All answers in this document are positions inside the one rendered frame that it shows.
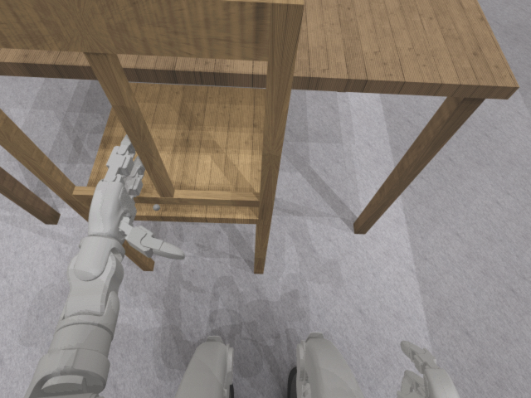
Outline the robot right shin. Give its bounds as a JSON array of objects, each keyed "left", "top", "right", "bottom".
[{"left": 296, "top": 332, "right": 324, "bottom": 398}]

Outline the right robot hand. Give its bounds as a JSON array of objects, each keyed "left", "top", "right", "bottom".
[{"left": 397, "top": 341, "right": 460, "bottom": 398}]

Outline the left robot forearm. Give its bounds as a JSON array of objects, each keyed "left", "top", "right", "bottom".
[{"left": 24, "top": 235, "right": 125, "bottom": 398}]

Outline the table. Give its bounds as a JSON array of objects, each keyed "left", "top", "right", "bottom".
[{"left": 0, "top": 0, "right": 519, "bottom": 235}]

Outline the chair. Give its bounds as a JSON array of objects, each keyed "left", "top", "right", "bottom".
[{"left": 0, "top": 0, "right": 304, "bottom": 274}]

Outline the left robot thigh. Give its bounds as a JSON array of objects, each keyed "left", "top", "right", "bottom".
[{"left": 174, "top": 342, "right": 234, "bottom": 398}]

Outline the left robot hand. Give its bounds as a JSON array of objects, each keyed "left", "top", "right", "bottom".
[{"left": 88, "top": 134, "right": 185, "bottom": 260}]

